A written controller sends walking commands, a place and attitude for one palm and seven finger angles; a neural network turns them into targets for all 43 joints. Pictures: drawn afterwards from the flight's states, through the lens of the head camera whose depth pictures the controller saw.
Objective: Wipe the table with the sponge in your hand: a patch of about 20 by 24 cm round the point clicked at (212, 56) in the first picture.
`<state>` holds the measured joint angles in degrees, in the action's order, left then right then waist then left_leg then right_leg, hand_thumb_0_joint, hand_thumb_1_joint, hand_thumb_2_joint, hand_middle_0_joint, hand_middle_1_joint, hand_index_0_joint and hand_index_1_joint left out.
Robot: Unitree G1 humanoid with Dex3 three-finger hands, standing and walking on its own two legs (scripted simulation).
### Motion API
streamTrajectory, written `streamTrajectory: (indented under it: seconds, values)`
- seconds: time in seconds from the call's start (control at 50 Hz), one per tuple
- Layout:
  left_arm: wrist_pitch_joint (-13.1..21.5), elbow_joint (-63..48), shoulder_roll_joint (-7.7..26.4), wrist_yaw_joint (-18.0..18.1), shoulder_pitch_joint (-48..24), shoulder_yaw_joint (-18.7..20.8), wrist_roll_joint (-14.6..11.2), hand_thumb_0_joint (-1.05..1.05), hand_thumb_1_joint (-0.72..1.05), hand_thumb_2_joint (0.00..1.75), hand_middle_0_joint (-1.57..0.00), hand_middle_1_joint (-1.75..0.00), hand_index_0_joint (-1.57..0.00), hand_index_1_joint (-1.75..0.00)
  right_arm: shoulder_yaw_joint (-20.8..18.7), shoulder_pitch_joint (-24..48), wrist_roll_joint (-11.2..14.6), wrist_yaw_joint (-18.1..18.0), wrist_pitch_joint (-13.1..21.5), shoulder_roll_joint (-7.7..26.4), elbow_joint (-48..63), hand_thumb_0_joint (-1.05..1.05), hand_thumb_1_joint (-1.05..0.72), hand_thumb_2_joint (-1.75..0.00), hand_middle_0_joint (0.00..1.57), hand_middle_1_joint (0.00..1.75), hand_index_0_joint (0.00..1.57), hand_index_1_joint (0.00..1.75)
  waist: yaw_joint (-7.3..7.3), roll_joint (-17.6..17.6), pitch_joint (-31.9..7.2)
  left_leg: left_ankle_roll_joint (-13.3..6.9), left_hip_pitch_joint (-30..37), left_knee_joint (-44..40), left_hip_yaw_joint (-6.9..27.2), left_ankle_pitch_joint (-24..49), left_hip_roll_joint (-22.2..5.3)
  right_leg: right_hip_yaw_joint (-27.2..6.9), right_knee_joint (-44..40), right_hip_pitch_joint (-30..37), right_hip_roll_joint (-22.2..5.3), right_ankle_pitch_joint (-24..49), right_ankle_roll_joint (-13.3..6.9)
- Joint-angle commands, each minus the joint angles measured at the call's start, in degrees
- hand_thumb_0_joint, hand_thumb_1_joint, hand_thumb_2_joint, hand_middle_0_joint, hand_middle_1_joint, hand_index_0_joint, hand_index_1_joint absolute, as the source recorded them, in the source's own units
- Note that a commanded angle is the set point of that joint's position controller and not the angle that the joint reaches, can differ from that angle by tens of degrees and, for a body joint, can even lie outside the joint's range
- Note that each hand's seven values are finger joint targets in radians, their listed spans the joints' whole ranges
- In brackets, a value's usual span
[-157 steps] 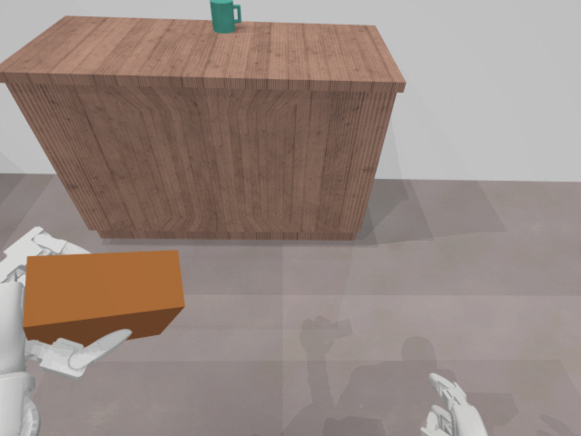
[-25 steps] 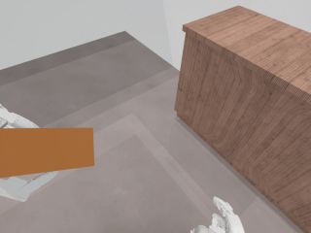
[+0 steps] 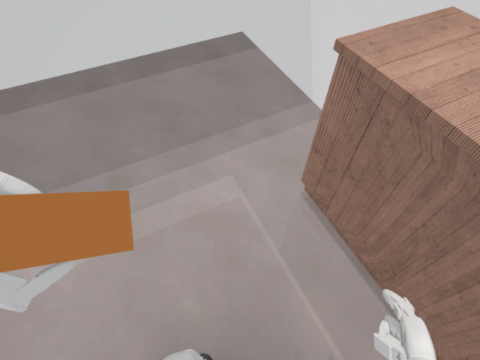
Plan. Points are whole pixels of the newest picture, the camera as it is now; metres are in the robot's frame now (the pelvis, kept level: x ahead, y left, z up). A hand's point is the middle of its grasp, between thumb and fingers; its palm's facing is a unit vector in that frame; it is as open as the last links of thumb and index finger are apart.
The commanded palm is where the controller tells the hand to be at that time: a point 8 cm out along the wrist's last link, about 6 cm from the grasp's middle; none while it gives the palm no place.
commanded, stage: walk to a spot facing it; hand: left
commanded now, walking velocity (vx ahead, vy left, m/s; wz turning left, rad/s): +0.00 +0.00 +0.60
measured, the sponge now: (72, 229) +0.23 +0.20 +0.18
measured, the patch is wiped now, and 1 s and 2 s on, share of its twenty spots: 0.00 0.00 0.00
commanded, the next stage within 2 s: none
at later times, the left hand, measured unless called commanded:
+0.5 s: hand (43, 260) +0.20 +0.22 +0.17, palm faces +0.68 -0.61 -0.40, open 10.3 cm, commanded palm +0.13 +0.24 +0.19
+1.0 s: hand out of the picture +0.08 +0.21 +0.20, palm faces +0.75 -0.49 -0.44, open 10.4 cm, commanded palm +0.01 +0.23 +0.19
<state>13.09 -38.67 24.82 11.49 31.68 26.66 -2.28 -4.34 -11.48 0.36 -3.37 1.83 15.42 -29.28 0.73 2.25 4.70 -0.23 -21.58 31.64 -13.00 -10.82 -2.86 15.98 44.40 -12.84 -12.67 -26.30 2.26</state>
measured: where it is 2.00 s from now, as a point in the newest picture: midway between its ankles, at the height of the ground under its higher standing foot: outside the picture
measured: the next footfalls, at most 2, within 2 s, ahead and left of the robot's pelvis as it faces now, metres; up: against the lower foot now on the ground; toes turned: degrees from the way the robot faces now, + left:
right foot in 0.34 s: +0.19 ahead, -0.16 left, +0.00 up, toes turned +4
left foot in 0.74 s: +0.03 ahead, +0.05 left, +0.00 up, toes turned +33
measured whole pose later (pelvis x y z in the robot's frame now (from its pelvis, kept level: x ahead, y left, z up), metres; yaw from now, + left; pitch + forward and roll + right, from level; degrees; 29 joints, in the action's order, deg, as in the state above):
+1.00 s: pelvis +0.04 -0.09 +0.02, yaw +35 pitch +1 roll -3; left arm 9.7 -36.9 22.8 7.3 31.7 21.2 -2.5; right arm 1.9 -13.6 0.5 -0.3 6.0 6.6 -33.6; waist 0.3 -1.1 3.0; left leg 0.7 -18.1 30.3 4.2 -12.9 -2.2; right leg 5.8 48.7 -24.2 -1.6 -24.8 5.7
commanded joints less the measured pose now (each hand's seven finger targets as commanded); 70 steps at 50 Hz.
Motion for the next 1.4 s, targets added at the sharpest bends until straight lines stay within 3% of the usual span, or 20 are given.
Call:
streamTrajectory:
  seconds: [0.0, 0.02, 0.14, 0.28, 0.3, 0.32, 0.34, 0.36, 0.46, 0.6, 0.68, 0.7, 0.72, 0.76, 0.84, 1.04, 1.06, 1.1, 1.22, 1.38]
  values:
    - [3.31, -8.32, 9.36, -0.03, -5.96, 4.83, 0.32, 0.00, 0.10, 1.30, -1.20, -1.60, -1.20, -1.60, -0.11, 1.82, 0.08, 0.87, 3.44, 3.68, 6.94, 0.00, -0.90, -0.90, 0.20, 0.30, 0.20, 0.30, 1.04, -15.02, -17.42, -19.02, 32.78, -6.76, 46.08, 45.87, -26.18, -13.80, 37.79, -29.77, 7.47, -15.90, 1.31]
    - [2.12, -4.87, 9.12, -1.69, -7.80, 3.90, 0.55, 0.00, 0.10, 1.30, -1.20, -1.60, -1.20, -1.60, -0.30, 2.54, 0.48, 1.28, 3.37, 4.42, 5.51, 0.00, -0.90, -0.90, 0.20, 0.30, 0.20, 0.30, 1.09, -8.94, -13.04, -16.68, 27.81, -7.15, 39.88, 38.57, -23.67, -15.97, 35.54, -30.99, 4.70, -11.60, 1.32]
    - [2.50, -17.61, 8.15, -1.88, -4.11, 4.45, -0.79, 0.00, 0.10, 1.30, -1.20, -1.60, -1.20, -1.60, 0.40, 4.55, 0.89, 1.56, 5.43, 2.75, 4.67, 0.00, -0.90, -0.90, 0.20, 0.30, 0.20, 0.30, -1.33, -21.93, -11.74, -8.75, 4.70, -12.35, 18.02, 11.01, -10.82, -10.08, 11.86, -10.92, 6.37, 5.47, 2.76]
    - [-0.39, -1.69, 2.85, -2.64, -6.02, 1.58, -0.84, 0.00, 0.10, 1.30, -1.20, -1.60, -1.20, -1.60, 1.50, 3.18, 0.84, 0.50, 6.43, 1.55, 2.86, 0.00, -0.90, -0.90, 0.20, 0.30, 0.20, 0.30, -1.74, -12.18, -9.67, -4.61, 0.58, -2.96, 17.85, -0.58, -8.94, -5.64, -13.41, 2.56, 11.49, 8.58, 3.89]
    - [-1.31, 0.69, 3.03, -2.67, -8.86, 0.90, -0.31, 0.00, 0.10, 1.30, -1.20, -1.60, -1.20, -1.60, 1.90, 3.26, 1.14, 0.19, 6.36, 0.64, 2.61, 0.00, -0.90, -0.90, 0.20, 0.30, 0.20, 0.30, -1.81, -4.41, -9.48, -2.46, -1.82, 4.96, 15.27, -9.30, -5.32, -9.38, -21.29, 4.94, 6.87, 12.27, 2.66]
    - [-2.36, 3.16, 6.25, -2.18, -10.81, 1.69, 0.46, 0.00, 0.10, 1.30, -1.20, -1.60, -1.20, -1.60, 2.17, 2.71, 0.99, -0.30, 6.01, -1.13, 2.66, 0.00, -0.90, -0.90, 0.20, 0.30, 0.20, 0.30, -1.35, 15.16, -9.04, 1.35, -12.10, 21.79, 9.55, -23.26, 2.32, -27.14, -28.07, 9.66, -7.39, 16.73, -2.29]
    - [-3.84, 6.63, 8.24, -1.66, -11.54, 2.84, -0.30, 0.00, 0.10, 1.30, -1.20, -1.60, -1.20, -1.60, 1.87, 4.03, 0.45, -0.76, 6.34, 1.11, 3.02, 0.00, -0.90, -0.90, 0.20, 0.30, 0.20, 0.30, -2.57, 19.67, -8.99, 2.10, -15.42, 37.83, 13.52, -26.78, 4.42, -39.31, -29.85, 6.15, -16.49, 24.97, -7.59]
    - [-3.84, 6.66, 7.18, -1.73, -15.41, 0.38, -0.03, 0.00, 0.10, 1.30, -1.20, -1.60, -1.20, -1.60, 2.72, 5.30, -0.56, -0.78, 6.25, 1.14, 1.87, 0.00, -0.90, -0.90, 0.20, 0.30, 0.20, 0.30, -1.75, 13.33, -8.09, 2.39, -14.59, 44.15, 16.78, -23.03, 1.75, -34.15, -29.25, 3.69, -18.12, 26.92, -8.86]
    - [-0.98, -1.00, 6.92, -2.50, -16.67, -1.81, 0.78, 0.00, 0.10, 1.30, -1.20, -1.60, -1.20, -1.60, 2.65, 9.60, -0.39, -1.46, 4.26, 1.72, 1.72, 0.00, -0.90, -0.90, 0.20, 0.30, 0.20, 0.30, -0.84, 7.71, -6.20, 4.62, -10.47, 42.88, 11.48, -12.82, -0.88, -12.07, -27.03, 0.53, -8.93, 24.00, -6.49]
    - [-0.22, -11.70, 10.09, 0.06, -5.11, 5.23, -0.76, 0.00, 0.10, 1.30, -1.20, -1.60, -1.20, -1.60, 1.28, 7.32, -1.17, -2.14, 3.97, 1.23, 6.09, 0.00, -0.90, -0.90, 0.20, 0.30, 0.20, 0.30, -3.55, 5.19, -12.97, 2.85, -2.00, 13.30, 6.52, -17.47, -1.74, -11.73, -23.08, 7.75, -11.67, 30.85, -9.42]
    - [-0.42, -9.36, 7.17, 0.08, -2.37, 4.81, -1.87, 0.00, 0.10, 1.30, -1.20, -1.60, -1.20, -1.60, 0.95, 2.84, -0.93, -1.53, 2.33, 1.64, 6.63, 0.00, -0.90, -0.90, 0.20, 0.30, 0.20, 0.30, 0.39, 0.08, -17.11, 2.74, 7.80, -4.95, 5.03, -4.02, 1.59, -7.00, -7.99, 6.76, -8.14, 34.92, -4.56]
    - [-0.02, -10.07, 6.53, -0.25, -3.38, 3.91, -2.33, 0.00, 0.10, 1.30, -1.20, -1.60, -1.20, -1.60, 0.51, 2.63, -0.67, -1.54, 2.22, 2.95, 7.07, 0.00, -0.90, -0.90, 0.20, 0.30, 0.20, 0.30, 1.09, -7.25, -16.64, 0.55, 12.20, -8.90, 11.06, 5.21, -2.27, -5.40, 1.53, 0.71, -3.96, 28.38, -1.85]
    - [1.22, -11.99, 6.33, -0.78, -3.31, 3.29, -2.60, 0.00, 0.10, 1.30, -1.20, -1.60, -1.20, -1.60, -0.01, 3.38, -0.70, -1.31, 3.01, 4.95, 7.49, 0.00, -0.90, -0.90, 0.20, 0.30, 0.20, 0.30, 0.42, -22.30, -14.71, -5.94, 17.97, -10.87, 28.80, 32.01, -14.74, -4.84, 12.30, -13.89, 4.49, 3.37, 2.24]
    - [2.79, -9.22, 9.22, -2.62, -2.86, 4.59, 0.35, 0.00, 0.10, 1.30, -1.20, -1.60, -1.20, -1.60, 0.54, 2.06, -1.28, 0.10, 4.75, 3.82, 5.50, 0.00, -0.90, -0.90, 0.20, 0.30, 0.20, 0.30, 0.47, -22.11, -10.74, -12.53, 20.77, -7.16, 39.07, 54.69, -21.59, -12.65, 21.91, -27.34, 5.81, -13.32, 2.22]
    - [2.15, -12.90, 5.42, -3.12, -4.43, 0.46, 0.12, 0.00, 0.10, 1.30, -1.20, -1.60, -1.20, -1.60, -0.18, 1.95, 0.64, 1.80, 6.44, 4.06, 4.30, 0.00, -0.90, -0.90, 0.20, 0.30, 0.20, 0.30, 0.15, -16.82, -11.77, -7.26, 16.78, -5.86, 23.00, 37.41, -10.70, -10.95, 11.79, -18.95, 9.19, 1.29, 3.04]
    - [-1.52, -3.56, 5.36, -3.24, -7.09, 1.48, -0.88, 0.00, 0.10, 1.30, -1.20, -1.60, -1.20, -1.60, 2.14, 4.50, -0.21, 0.83, 5.79, 1.98, 2.23, 0.00, -0.90, -0.90, 0.20, 0.30, 0.20, 0.30, -1.96, -13.56, -10.23, -7.13, -0.61, -8.34, 27.32, -6.07, -7.96, -8.58, -15.90, 5.95, 13.09, 1.76, 2.07]
    - [-1.81, -2.24, 5.05, -3.34, -8.58, 0.64, -0.45, 0.00, 0.10, 1.30, -1.20, -1.60, -1.20, -1.60, 2.55, 4.98, 0.10, 0.81, 5.32, 0.92, 2.28, 0.00, -0.90, -0.90, 0.20, 0.30, 0.20, 0.30, -2.59, -6.71, -10.03, -5.04, -7.38, -0.80, 24.87, -13.52, -4.76, -13.48, -25.00, 11.91, 7.77, 3.29, -0.29]
    - [-3.19, 2.12, 9.64, -2.73, -12.24, 2.08, -0.78, 0.00, 0.10, 1.30, -1.20, -1.60, -1.20, -1.60, 2.00, 6.43, -0.15, 0.10, 5.23, 1.60, 2.08, 0.00, -0.90, -0.90, 0.20, 0.30, 0.20, 0.30, -2.08, 17.05, -4.77, 2.20, -22.78, 36.02, 14.38, -21.91, 4.17, -44.13, -36.62, 7.86, -17.64, -6.39, -9.70]
    - [-0.94, 3.02, 6.73, -3.33, -9.80, -1.00, 0.45, 0.00, 0.10, 1.30, -1.20, -1.60, -1.20, -1.60, 2.17, 8.55, -0.89, -0.42, 3.23, 1.91, 0.68, 0.00, -0.90, -0.90, 0.20, 0.30, 0.20, 0.30, -0.86, 4.18, -3.31, 4.17, -20.43, 46.10, 11.83, -7.12, -0.42, -13.37, -30.90, 4.16, -7.13, 16.98, -5.36]
    - [-0.03, -7.02, 9.04, -0.75, -8.22, 2.63, -0.54, 0.00, 0.10, 1.30, -1.20, -1.60, -1.20, -1.60, 0.55, 5.91, -1.21, -0.85, 3.89, 2.19, 4.55, 0.00, -0.90, -0.90, 0.20, 0.30, 0.20, 0.30, -2.76, 6.22, -7.80, 2.62, -13.63, 20.86, 5.64, -8.46, -3.28, -11.01, -29.96, 11.39, -10.69, 19.60, -8.93]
